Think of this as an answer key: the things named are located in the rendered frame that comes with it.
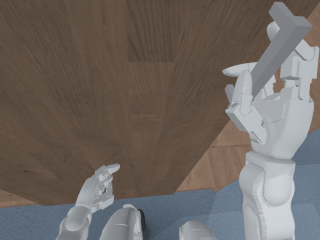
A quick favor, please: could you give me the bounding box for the right robot thigh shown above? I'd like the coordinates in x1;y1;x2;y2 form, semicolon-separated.
179;220;217;240

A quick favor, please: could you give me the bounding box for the right robot hand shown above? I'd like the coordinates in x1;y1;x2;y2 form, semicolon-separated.
222;21;319;159

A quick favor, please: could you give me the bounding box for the robot thigh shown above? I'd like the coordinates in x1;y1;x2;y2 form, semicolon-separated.
99;207;141;240
179;220;217;240

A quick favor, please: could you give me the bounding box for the handle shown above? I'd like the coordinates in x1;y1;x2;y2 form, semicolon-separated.
224;1;313;108

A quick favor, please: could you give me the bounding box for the robot right forearm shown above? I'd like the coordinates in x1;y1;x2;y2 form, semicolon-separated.
239;150;296;240

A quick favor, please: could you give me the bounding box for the wardrobe door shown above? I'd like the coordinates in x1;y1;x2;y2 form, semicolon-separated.
0;0;320;206
0;189;28;203

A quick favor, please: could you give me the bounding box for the left robot thigh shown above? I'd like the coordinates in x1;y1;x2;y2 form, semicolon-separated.
99;207;141;240

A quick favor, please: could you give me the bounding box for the robot left forearm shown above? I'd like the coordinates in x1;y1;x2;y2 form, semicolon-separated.
56;206;92;240

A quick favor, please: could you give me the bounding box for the left robot hand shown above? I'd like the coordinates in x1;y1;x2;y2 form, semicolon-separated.
75;163;120;213

